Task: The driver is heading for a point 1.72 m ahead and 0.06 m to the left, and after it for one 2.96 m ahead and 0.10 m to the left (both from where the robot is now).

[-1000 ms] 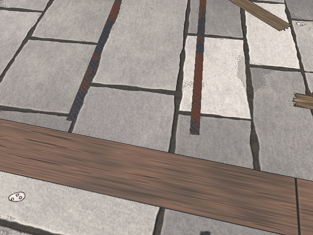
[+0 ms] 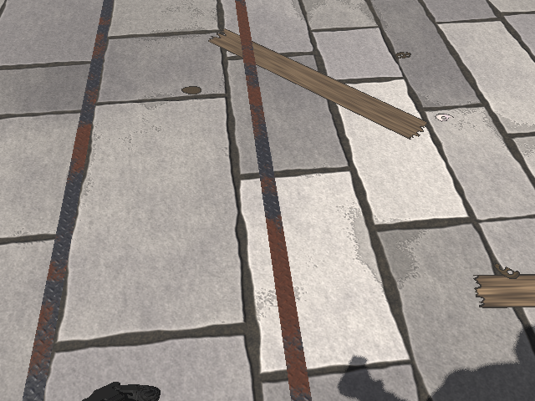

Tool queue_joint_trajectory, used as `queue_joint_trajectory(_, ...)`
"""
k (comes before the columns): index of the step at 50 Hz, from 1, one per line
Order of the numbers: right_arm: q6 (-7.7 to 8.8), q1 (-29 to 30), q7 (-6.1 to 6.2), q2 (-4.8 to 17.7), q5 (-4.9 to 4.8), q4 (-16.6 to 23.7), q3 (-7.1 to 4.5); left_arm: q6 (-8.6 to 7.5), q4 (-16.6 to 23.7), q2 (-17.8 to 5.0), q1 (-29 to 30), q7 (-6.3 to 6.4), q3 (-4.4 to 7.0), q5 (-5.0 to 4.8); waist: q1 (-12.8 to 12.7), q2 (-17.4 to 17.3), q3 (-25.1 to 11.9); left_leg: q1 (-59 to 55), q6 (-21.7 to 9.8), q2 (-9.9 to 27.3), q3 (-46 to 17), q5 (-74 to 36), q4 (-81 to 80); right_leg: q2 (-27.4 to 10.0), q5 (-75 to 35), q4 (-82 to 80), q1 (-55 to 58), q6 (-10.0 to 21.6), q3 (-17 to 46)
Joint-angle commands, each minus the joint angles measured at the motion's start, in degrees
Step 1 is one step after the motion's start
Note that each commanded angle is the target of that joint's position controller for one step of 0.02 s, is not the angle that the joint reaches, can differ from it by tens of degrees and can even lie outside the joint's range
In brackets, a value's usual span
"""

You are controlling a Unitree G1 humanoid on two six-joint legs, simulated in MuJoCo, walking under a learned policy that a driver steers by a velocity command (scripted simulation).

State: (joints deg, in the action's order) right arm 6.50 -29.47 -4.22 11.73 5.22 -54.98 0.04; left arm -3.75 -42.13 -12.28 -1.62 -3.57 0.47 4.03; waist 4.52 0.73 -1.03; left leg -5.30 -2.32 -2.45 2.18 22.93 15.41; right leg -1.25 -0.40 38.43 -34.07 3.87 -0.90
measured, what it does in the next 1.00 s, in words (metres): goes down: right foot, then left foot 0.11 m lower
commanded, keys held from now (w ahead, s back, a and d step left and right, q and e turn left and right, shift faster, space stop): w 1.00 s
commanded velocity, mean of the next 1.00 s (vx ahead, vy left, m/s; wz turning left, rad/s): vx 0.50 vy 0.00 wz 0.00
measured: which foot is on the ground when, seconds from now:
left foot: down 0.00-0.06, up 0.08-0.52, down 0.54-1.00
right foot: up 0.00-0.00, down 0.02-0.54, up 0.56-1.00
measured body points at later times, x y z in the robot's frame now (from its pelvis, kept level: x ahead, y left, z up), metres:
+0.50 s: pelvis +0.29 +0.01 -0.05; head +0.31 +0.02 +0.40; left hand +0.20 +0.22 -0.19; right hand +0.52 -0.18 -0.14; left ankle +0.47 +0.13 -0.77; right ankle +0.13 -0.11 -0.73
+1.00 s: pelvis +0.58 +0.01 -0.11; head +0.60 +0.00 +0.34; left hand +0.81 +0.23 -0.18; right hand +0.54 -0.27 -0.25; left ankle +0.46 +0.13 -0.84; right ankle +0.72 -0.11 -0.83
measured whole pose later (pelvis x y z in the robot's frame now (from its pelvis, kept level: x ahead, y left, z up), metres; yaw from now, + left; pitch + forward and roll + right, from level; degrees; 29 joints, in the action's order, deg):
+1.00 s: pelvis +0.58 +0.01 -0.11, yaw -1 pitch +4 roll +3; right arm 3.2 -22.4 0.6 15.0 -1.8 -56.5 -4.1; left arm -4.5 -43.5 -13.3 -1.2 -0.7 2.5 -0.9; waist 4.8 1.7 -2.0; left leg 2.2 -0.1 -2.0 2.2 20.5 19.1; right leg -3.4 2.2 31.2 -32.2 2.5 0.8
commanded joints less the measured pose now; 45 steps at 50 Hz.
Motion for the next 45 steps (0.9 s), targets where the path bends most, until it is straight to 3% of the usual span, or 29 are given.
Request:
queue_joint_trajectory(1, 0.85, 4.02, 0.75, 12.49, -0.32, 3.4, -3.09, -1.87, 1.58, -9.45, -6.98, 0.92, 3.74, -1.53, -9.21, -3.53, 0.38, 12.1, -5.79, 11.88, -1.22, -62.51, 14.32, 4.25, 1.2, -1.76, 22.73, 3.46, -4.82)
queue_joint_trajectory(2, 0.9, -0.14, 0.33, 10.11, 0.15, 2.77, -2.58, -2.86, -1.36, -12.1, -16.77, 1.39, 4.5, -2.23, -9.97, 0.53, -7.22, 22.4, -3.04, 8.34, -0.38, -54.66, 28.12, 1.42, -7.7, 0.54, 42.84, 8.8, -0.63)
queue_joint_trajectory(3, 0.89, -8.57, -0.62, 3.83, 1.65, 2.06, -0.39, -2.59, -2.93, -12.93, -27.49, 1.97, 4.73, -1.73, -11.22, 12.74, -20.08, 37.24, 1.8, -0.18, 0.71, -11.34, 52.58, -12.6, -13.2, -4.19, 64.46, 22.46, 19.23)
queue_joint_trajectory(4, 1.01, -1.42, -1.97, 4.56, 0.03, 4.85, -0.5, -2.72, -6.45, -10.38, -39.04, 2.02, 3.54, -0.32, -16.41, 10.48, -21.97, 50.97, 0.9, -5.28, -5.28, 14.62, 66.2, -19.07, 0.33, -14.48, 69.25, 24.68, 38.19)
queue_joint_trajectory(5, 0.85, 12.45, -1.37, 5.8, -2.37, 9.48, -1.35, -4.19, -7.88, -10.99, -35.99, 2.65, 4.15, 0.17, -16.81, 6.52, -2.35, 60.71, -1.52, 0.1, -10.15, 8.5, 68.59, -18.59, 10.93, -19.03, 53.57, 17.89, 36.0)
queue_joint_trajectory(6, 0.41, 15.41, 0.31, 7.19, -1.45, 10.1, -1.67, -4.43, -6.75, -8.57, -25.6, 2.73, 3.41, -0.61, -12.21, 1.65, 3.29, 57.22, -1.91, 4.03, -9.87, 1.86, 66.01, -17.57, 10.3, -20.26, 38.65, 15.95, 29.95)
queue_joint_trajectory(7, -0.12, 12.95, 1.34, 6.63, 0.24, 9.37, -1.33, -3.87, -5.81, -3.72, -20.34, 2.67, 1.6, -0.8, -7.78, -0.75, 0.0, 49.17, -2.26, 6.32, -9.91, -2.65, 61.36, -16.37, 7.95, -21.7, 29.65, 15.94, 24.79)
queue_joint_trajectory(8, -0.83, 12.8, 1.76, 4.18, 1.29, 9.35, -0.42, -3.75, -5.28, -0.96, -16.6, 2.35, 0.51, -0.7, -4.94, -0.04, 2.39, 44.58, -2.32, 8.34, -9.71, -5.17, 57.73, -15.16, 6.79, -23.81, 21.18, 15.23, 21.02)
queue_joint_trajectory(10, -2.57, 12.6, 2.09, 3.15, 1.3, 9.78, -0.35, -4.02, -4.29, -0.98, -12.92, 2.37, 0.31, -0.78, -2.13, -0.39, 2.62, 41.37, -1.0, 9.15, -7.8, -5.09, 49.24, -11.9, 8.6, -27.61, 13.89, 13.55, 15.56)
queue_joint_trajectory(12, -2.95, 15.4, 1.65, 2.26, 0.64, 11.3, 0.19, -4.7, -5.3, -4.61, -14.33, 2.17, 1.45, 0.26, -3.16, -0.23, 1.75, 38.03, 0.58, 9.07, -4.5, -12.7, 37.88, -8.6, 6.13, -27.96, 11.86, 11.98, 8.75)
queue_joint_trajectory(13, -2.81, 14.54, 0.96, 0.81, 1.65, 11.09, 0.81, -4.8, -6.1, -5.34, -16.24, 1.96, 1.75, 1.54, -3.5, -0.24, 1.31, 34.98, -0.04, 8.73, -4.06, -23.64, 39.74, -7.17, 4.22, -24.33, 9.04, 11.2, 6.59)
queue_joint_trajectory(14, -2.38, 16.4, 0.56, 1.25, 1.32, 11.79, 0.79, -5.26, -7.55, -4.13, -19.26, 2.27, 1.49, 2.06, -4.66, -1.02, 1.66, 41.37, 0.08, 10.17, -7.77, -34.64, 35.27, -7.71, 4.4, -21.21, 14.17, 11.01, 7.82)
queue_joint_trajectory(17, -2.0, 23.2, 0.78, 4.27, -0.2, 13.06, 0.13, -5.03, -8.29, -4.48, -24.93, 2.26, 0.86, 0.39, -8.45, -0.18, 2.32, 39.14, 0.89, 7.84, -3.87, -51.22, 18.07, -4.48, 13.2, -14.77, 13.92, 10.0, 5.85)
queue_joint_trajectory(20, -3.59, 28.44, 1.12, 4.73, 0.52, 15.17, 0.33, -4.29, -10.58, -3.43, -30.38, 0.42, -0.11, 0.25, -9.65, 0.91, 7.72, 36.33, 1.05, 8.57, -3.61, -44.82, 15.69, -8.92, 20.9, -12.24, 12.4, 11.16, 10.58)
queue_joint_trajectory(23, -3.81, 35.32, 1.55, 4.9, 0.56, 16.65, 0.83, -3.61, -13.58, -4.77, -36.39, 1.48, 0.04, -0.6, -13.71, -0.37, 10.31, 44.48, 1.46, 9.52, -4.36, -41.0, 6.47, -11.03, 23.6, -6.96, 27.01, 10.05, 15.28)
queue_joint_trajectory(24, -1.78, 39.0, 0.82, 7.17, -10.8, 18.09, -1.2, -1.17, -12.09, -10.13, -29.78, 4.31, 3.47, -7.91, -13.0, -0.48, 11.43, 40.76, 0.27, 7.31, -6.51, -36.18, 5.68, -10.07, 15.14, -3.35, 23.45, 7.19, 14.0)
queue_joint_trajectory(25, -0.93, 36.38, 0.45, 6.52, -11.29, 16.88, -0.93, 0.19, -12.67, -10.45, -30.5, 5.65, 3.3, -7.27, -11.59, -1.89, 7.83, 37.01, -0.21, 7.05, -5.12, -39.01, 4.66, -9.72, 10.98, 1.32, 25.22, 6.01, 12.22)
queue_joint_trajectory(27, -0.33, 20.71, 0.32, 6.92, -7.73, 11.09, -2.42, 0.98, -13.29, -6.4, -31.7, 5.47, 2.72, -5.58, -5.49, -2.93, -0.69, 15.49, -2.52, 4.54, -0.6, -42.87, 4.96, -4.13, 3.59, 17.44, 20.69, 3.3, 6.56)
queue_joint_trajectory(28, -0.7, 6.52, 0.49, 8.88, -6.59, 6.82, -3.53, 0.58, -12.81, -4.92, -30.15, 5.01, 2.62, -5.05, 1.08, -3.97, -7.12, -4.02, -4.18, 8.29, -2.86, -52.17, 12.16, -0.57, 13.25, 33.84, 7.92, 0.75, 3.59)
queue_joint_trajectory(29, -1.08, -0.98, 0.67, 11.32, -5.85, 4.9, -3.86, -0.11, -13.48, 1.28, -38.07, 4.19, 0.91, -5.82, 1.42, -14.27, -17.91, -28.13, -11.21, 20.37, -14.6, -60.81, 27.01, 3.53, 47.07, 58.37, -12.55, -2.35, 5.43)
queue_joint_trajectory(30, -2.15, -5.83, 0.91, 14.22, -8.09, 3.41, -5.23, -1.84, -10.9, -3.02, -37.26, 3.78, 1.01, -7.7, 4.31, -15.87, -26.4, -31.05, -17.45, 26.41, -29.95, -37.97, 20.27, 2.73, 44.44, 64.31, -19.01, -2.58, 10.97)
queue_joint_trajectory(31, -3.04, -3.18, 2.09, 16.51, -7.95, 2.68, -6.07, -3.12, -6.74, -3.77, -29.57, 4.06, 1.4, -9.53, 3.21, -14.87, -22.41, -25.53, -19.32, 28.85, -39.31, -6.13, 8.38, -0.24, 35.3, 63.52, -26.95, -2.98, 8.18)
queue_joint_trajectory(32, -3.46, 5.7, 3.19, 12.08, -6.65, 5.11, -4.98, -3.01, -4.57, -6.43, -19.97, 5.48, 2.25, -8.8, 1.82, -3.72, -11.75, -12.01, -16.68, 26.16, -38.18, 1.71, 0.54, -2.72, 27.54, 61.17, -27.94, -3.12, 3.11)
queue_joint_trajectory(34, -1.56, 16.5, 3.4, 7.83, -5.05, 7.22, -3.16, -1.78, -4.42, -5.71, -19.39, 6.43, 2.71, -6.08, -4.63, 0.39, -4.53, 8.81, -15.51, 24.67, -33.37, -8.77, -1.69, -6.63, 16.09, 51.07, -19.21, -3.52, 6.59)
queue_joint_trajectory(35, -0.97, 18.38, 2.88, 6.43, -5.08, 6.6, -2.93, -1.11, -5.08, -4.43, -20.39, 6.32, 2.93, -4.91, -6.57, -2.27, -1.23, 16.12, -13.79, 21.46, -27.7, -12.02, -2.33, -7.6, 14.84, 46.4, -14.85, -3.32, 7.2)
queue_joint_trajectory(36, -0.73, 19.12, 2.8, 6.24, -5.12, 5.9, -2.78, -0.6, -5.39, -2.91, -20.58, 6.27, 3.04, -4.88, -7.95, -3.02, 2.43, 23.86, -11.7, 17.28, -19.7, -15.78, -3.79, -8.21, 13.6, 37.79, -10.13, -4.09, 6.85)
queue_joint_trajectory(39, -0.86, 14.75, 4.39, 8.33, -4.88, 4.14, -3.61, -0.79, -3.56, -2.85, -15.19, 5.81, 3.15, -3.98, -6.68, -4.72, 2.11, 26.19, -11.23, 12.98, -10.44, -27.48, -4.49, -7.0, 4.61, 17.65, -3.56, -5.49, 4.22)
queue_joint_trajectory(42, -1.33, 12.28, 5.2, 11.17, -6.17, 3.43, -4.85, -0.97, -1.58, -1.97, -6.69, 4.49, 2.49, -4.6, -4.05, -4.7, 1.69, 23.41, -10.59, 13.09, -8.32, -27.32, -5.87, -4.38, -3.74, 2.94, 1.17, -4.87, 2.33)
queue_joint_trajectory(45, -1.87, 8.98, 5.09, 11.02, -7.27, 1.77, -5.32, -0.73, 0.3, -3.78, -0.94, 3.68, 2.73, -5.18, -2.21, -3.78, 3.06, 16.32, -9.74, 15.34, -9.54, -21.65, -5.37, -3.97, -3.87, -2.85, -0.51, -3.46, 3.13)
